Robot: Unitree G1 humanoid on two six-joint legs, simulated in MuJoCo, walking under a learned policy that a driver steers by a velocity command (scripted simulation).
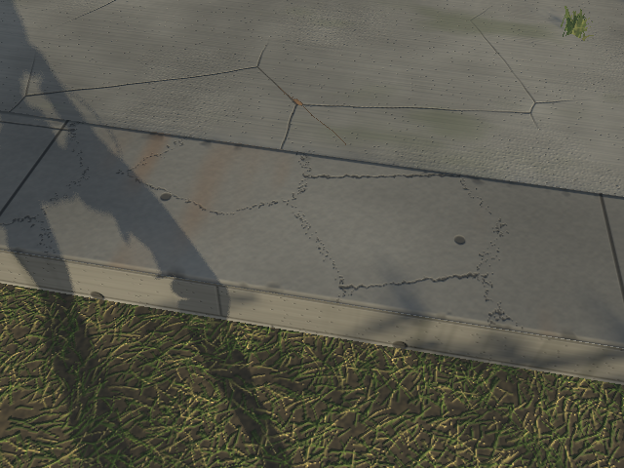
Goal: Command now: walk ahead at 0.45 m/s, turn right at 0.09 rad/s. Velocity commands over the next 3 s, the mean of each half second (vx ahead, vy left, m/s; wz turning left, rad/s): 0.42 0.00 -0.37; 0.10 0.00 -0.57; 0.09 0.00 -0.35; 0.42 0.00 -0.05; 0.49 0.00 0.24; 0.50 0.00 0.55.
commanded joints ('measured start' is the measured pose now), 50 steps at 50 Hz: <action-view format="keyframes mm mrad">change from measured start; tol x32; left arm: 1 -160 2 -13 -99 -3 -9 -9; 13 247 254 81 -50 -1 8 -39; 50 -4 79 37 -219 4 136 34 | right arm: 1 -2 -192 -28 -51 -3 -4 -21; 50 -267 -284 -74 -377 -11 67 -72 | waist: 1 -7 112 123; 11 198 147 -110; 13 130 -237 -340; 50 37 176 -58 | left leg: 1 -75 224 -100 -138 300 115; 11 67 261 90 431 1017 25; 13 -627 -10 0 1100 -220 -58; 14 -744 13 -173 1212 -274 -19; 33 -350 27 -106 287 74 -64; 36 15 506 -549 143 763 167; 50 -133 363 -104 17 234 188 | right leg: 1 -60 16 -38 -201 128 16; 11 440 187 -105 -356 31 -159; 13 1053 -209 740 -507 -342 -409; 22 309 -3 178 -601 801 -261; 34 431 61 392 -340 367 -95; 37 143 241 66 210 -593 -14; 50 151 51 17 -8 -276 101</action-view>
